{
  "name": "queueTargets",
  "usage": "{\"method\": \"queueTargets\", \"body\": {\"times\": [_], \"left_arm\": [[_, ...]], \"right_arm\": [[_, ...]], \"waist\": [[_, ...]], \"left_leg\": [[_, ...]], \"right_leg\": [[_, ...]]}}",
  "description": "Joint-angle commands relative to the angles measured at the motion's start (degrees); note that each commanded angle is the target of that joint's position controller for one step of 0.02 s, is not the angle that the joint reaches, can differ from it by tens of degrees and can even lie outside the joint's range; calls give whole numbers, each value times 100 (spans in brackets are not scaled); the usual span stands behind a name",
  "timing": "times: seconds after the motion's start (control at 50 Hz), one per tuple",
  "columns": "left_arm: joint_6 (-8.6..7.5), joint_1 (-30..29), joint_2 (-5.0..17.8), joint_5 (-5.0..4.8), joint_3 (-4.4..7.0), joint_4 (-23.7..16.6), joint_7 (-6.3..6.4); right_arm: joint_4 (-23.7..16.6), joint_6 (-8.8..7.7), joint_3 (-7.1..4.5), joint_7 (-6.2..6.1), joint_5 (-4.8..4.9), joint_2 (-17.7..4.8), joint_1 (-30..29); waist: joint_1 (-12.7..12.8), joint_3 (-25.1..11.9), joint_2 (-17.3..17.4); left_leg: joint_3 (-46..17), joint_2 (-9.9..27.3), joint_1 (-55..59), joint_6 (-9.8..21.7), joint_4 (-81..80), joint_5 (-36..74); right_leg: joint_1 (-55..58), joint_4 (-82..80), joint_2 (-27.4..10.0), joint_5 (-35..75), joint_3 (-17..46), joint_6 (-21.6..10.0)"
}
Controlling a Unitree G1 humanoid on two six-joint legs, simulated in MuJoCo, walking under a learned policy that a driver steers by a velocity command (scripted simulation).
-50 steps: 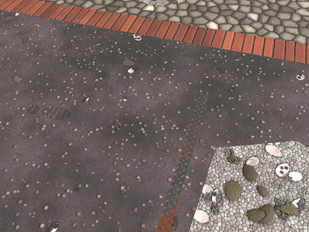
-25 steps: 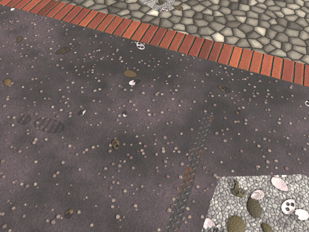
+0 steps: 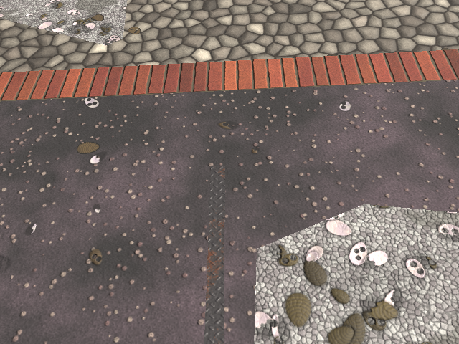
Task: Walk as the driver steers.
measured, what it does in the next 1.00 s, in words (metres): steps on the spot, turning left: left foot, then right foot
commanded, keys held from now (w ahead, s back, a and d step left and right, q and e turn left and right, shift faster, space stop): e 0.10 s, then q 0.74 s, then w+q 0.10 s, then w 0.02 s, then w+e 0.04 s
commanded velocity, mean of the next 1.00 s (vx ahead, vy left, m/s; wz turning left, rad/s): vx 0.03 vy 0.00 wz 0.20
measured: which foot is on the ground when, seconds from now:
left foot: up 0.00-0.22, down 0.24-0.58, up 0.60-0.92, down 0.94-1.00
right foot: down 0.00-0.26, up 0.28-0.54, down 0.56-0.94, up 0.96-1.00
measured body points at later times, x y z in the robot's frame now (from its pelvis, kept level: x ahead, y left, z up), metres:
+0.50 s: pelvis -0.01 +0.03 -0.01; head +0.02 +0.04 +0.44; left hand +0.11 +0.30 -0.13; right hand +0.11 -0.23 -0.12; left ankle +0.01 +0.13 -0.74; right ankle -0.04 -0.09 -0.74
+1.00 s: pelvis -0.02 +0.06 -0.02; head -0.01 +0.08 +0.43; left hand -0.03 +0.35 -0.15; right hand +0.19 -0.17 -0.11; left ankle -0.06 +0.13 -0.74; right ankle -0.04 -0.08 -0.71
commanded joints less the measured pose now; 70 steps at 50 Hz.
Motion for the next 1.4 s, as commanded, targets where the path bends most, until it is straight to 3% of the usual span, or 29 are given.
{"method": "queueTargets", "body": {"times": [0.02, 0.12, 0.22, 0.24, 0.26, 0.28, 0.3, 0.34, 0.48, 0.54, 0.56, 0.58, 0.6, 0.62, 0.64, 0.66, 0.72, 0.84, 0.88, 0.92, 0.94, 0.96, 0.98, 1.02, 1.06, 1.12, 1.22, 1.32, 1.4], "left_arm": [[-57, 274, 909, 24, 251, -285, 36], [-32, 170, 1001, 82, 287, -333, 2], [-16, -245, 562, 56, 52, -232, 59], [-43, -62, 307, 66, -60, -143, 86], [-69, 336, 92, 106, -128, -73, 94], [-30, 234, 391, 68, -55, -32, 121], [-22, 135, 523, 112, -37, 51, 129], [-83, -232, 561, 90, -21, 72, 122], [-190, -91, 445, 13, -26, 102, 265], [-239, 164, 404, -25, -44, 121, 304], [-266, 298, 522, 4, -21, 136, 329], [-274, 325, 933, 100, 62, 90, 363], [-225, 144, 1357, 138, 174, 112, 330], [-217, 39, 1068, 114, 113, 5, 303], [-210, -22, 799, 76, 28, -75, 276], [-188, -237, 681, 95, -20, -125, 274], [-180, -182, 830, 149, 8, -80, 282], [-161, 65, 1129, 115, 118, 28, 155], [-171, 106, 1235, 140, 161, 35, 99], [-174, -60, 1208, 126, 168, 4, 87], [-176, -74, 933, 171, 91, -53, 74], [-175, -500, 357, 207, -94, -543, 11], [-169, -798, 730, 324, -33, -553, 11], [-265, -546, 828, 80, 19, -298, -147], [-320, -140, 788, 164, 18, 76, -231], [-281, -87, 650, 112, 9, 236, -290], [-257, -486, 551, 117, 49, 204, -290], [-320, -1117, 268, 190, -79, -23, -371], [-349, -1420, 135, 163, -178, -307, -421]], "right_arm": [[-464, -47, -60, -36, 19, -369, -243], [-555, -102, -14, -76, 80, -370, -188], [-325, -165, 113, -99, 102, -87, 381], [-330, -220, 167, -111, 28, -77, 242], [-415, -292, 167, -121, -73, -405, 124], [-459, -301, 162, -54, -41, -621, -295], [-484, -316, 165, 19, 13, -515, -566], [-395, -307, 85, 63, 67, -725, -409], [-368, -204, -131, 84, 92, -891, 50], [-411, -130, -185, 88, 98, -866, -189], [-484, -109, -176, 97, 120, -785, -349], [-623, -109, -120, 120, 186, -553, -416], [-712, -90, -118, 109, 173, -495, -418], [-563, -59, -197, 74, 8, -746, -255], [-427, -31, -243, 90, -22, -802, -103], [-355, 12, -248, 126, 11, -742, -5], [-443, 102, -169, 309, 69, -587, -205], [-758, 126, -74, 372, 126, -501, -565], [-807, 118, -75, 370, 116, -547, -530], [-667, 58, -109, 367, 33, -590, -89], [-435, -22, -207, 313, -17, -865, 571], [-502, -123, -369, 298, -2, -1666, 1096], [-415, -153, -309, 273, 18, -1408, 1211], [-377, -219, -70, 177, 10, -723, 626], [-381, -374, -4, 97, -7, -599, 368], [-166, -593, -3, 137, -6, -637, 712], [113, -684, 34, 93, -28, -535, 1088], [355, -783, 109, 50, -18, -389, 1156], [632, -790, 129, -18, -21, -495, 1367]], "waist": [[188, -405, -864], [183, -524, -848], [-143, -649, -738], [-30, -605, -394], [219, -673, 631], [318, -222, 818], [367, 2, 662], [178, 27, 770], [8, -416, 704], [161, -561, 582], [223, -597, 399], [182, -577, -308], [78, -201, -1485], [104, -271, -1303], [-1, -316, -675], [-140, -247, -448], [17, -120, -1034], [263, -254, -1215], [265, -351, -1268], [-64, -316, -917], [-330, -443, 60], [-561, -435, 1762], [-737, 12, 929], [-219, 638, 455], [-71, 445, 458], [-86, 224, 185], [-243, 561, 184], [-345, 743, 170], [-318, 600, 272]], "left_leg": [[-146, 0, -611, -41, -408, -130], [-138, -154, 92, 78, -1147, -351], [108, -146, 2098, 375, -3404, 687], [-421, 202, 2543, 446, -4068, 1034], [-1865, 1364, 2730, 646, -4550, 1178], [-2263, 1764, 1449, 1163, -4525, 1512], [-2032, 1444, 1108, 1171, -4444, 1253], [-1698, 848, 1297, 869, -4191, 1195], [-2436, 960, 2174, 1342, -3419, 3328], [-2478, 774, 1953, 1182, -3173, 3425], [-2280, 531, 1550, 966, -2948, 3002], [-1731, 55, 858, 653, -2301, 2076], [-549, -785, -64, 405, -1596, 52], [-234, -586, -238, 351, -227, -1374], [-284, -434, -138, 320, 380, -1308], [-295, -338, -32, 263, 570, -1001], [-25, -309, -164, 79, 94, -537], [448, -225, 721, 207, -1428, -581], [634, -287, 1125, 350, -1960, -497], [678, -452, 2242, 571, -2968, -122], [-301, -8, 3172, 784, -3592, -714], [-3554, 1918, 3766, 1572, -4604, -2004], [-3917, 2190, 3069, 2020, -4941, -2196], [-2739, 1622, 2375, 1694, -5097, -1906], [-1689, 1092, 2519, 1363, -5152, -219], [-952, 1066, 2897, 1282, -5114, 1117], [-372, 1219, 3189, 1200, -5289, 1190], [357, 1151, 3171, 1137, -5215, 2530], [801, 1269, 3550, 978, -4592, 4876]], "right_leg": [[1068, -628, -1451, 1162, 1736, -927], [786, -462, -1412, 1345, 2048, -948], [-23, -214, -1144, 1212, 1725, -429], [-319, -181, -964, 474, 1583, -111], [-526, 579, -474, -727, 941, 155], [-141, 269, -96, -1251, 337, 258], [321, 227, -256, -857, 253, 301], [385, 58, -138, -170, 160, 341], [-289, 777, -58, -1146, -225, 446], [159, 178, -117, -906, -156, 316], [597, -244, -366, -646, 61, 231], [1006, -777, -1159, -294, 894, -73], [1161, -915, -2153, 1634, 1768, -648], [1214, -725, -2725, 3122, 1804, -1152], [1096, -620, -2590, 3535, 1378, -1190], [980, -534, -2242, 3385, 877, -976], [1296, -435, -1691, 3150, 126, -616], [1262, -99, -1963, 3150, -202, -591], [1033, -172, -2047, 1617, -196, -500], [111, 267, -1885, -636, -412, -231], [-805, 1483, -1512, -1547, -846, 16], [-2683, 3291, -435, -2983, -1337, 384], [-3022, 3715, -573, -2632, -383, 346], [-2619, 3458, -923, -1315, -305, 288], [-2149, 3316, -962, -567, -444, 344], [-2286, 3453, -879, -118, -364, 327], [-3169, 3295, -593, 263, 116, 396], [-2953, 2203, -596, 646, -507, 369], [-2240, 1215, -406, 339, -1161, -23]]}}
Velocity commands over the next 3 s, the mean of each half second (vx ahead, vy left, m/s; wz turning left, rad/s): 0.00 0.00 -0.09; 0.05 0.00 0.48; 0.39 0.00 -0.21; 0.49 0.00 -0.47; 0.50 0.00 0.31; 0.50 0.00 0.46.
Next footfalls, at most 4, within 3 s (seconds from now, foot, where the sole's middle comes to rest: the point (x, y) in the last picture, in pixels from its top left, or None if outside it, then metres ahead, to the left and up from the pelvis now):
0.24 left None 0.05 0.12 -0.78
0.56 right None -0.01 -0.08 -0.78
0.94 left None -0.03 0.14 -0.78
1.48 right None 0.34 0.05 -0.78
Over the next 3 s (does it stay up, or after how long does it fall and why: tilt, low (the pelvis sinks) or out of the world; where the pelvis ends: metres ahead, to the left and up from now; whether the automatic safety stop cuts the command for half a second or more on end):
stays up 1.00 0.15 -0.01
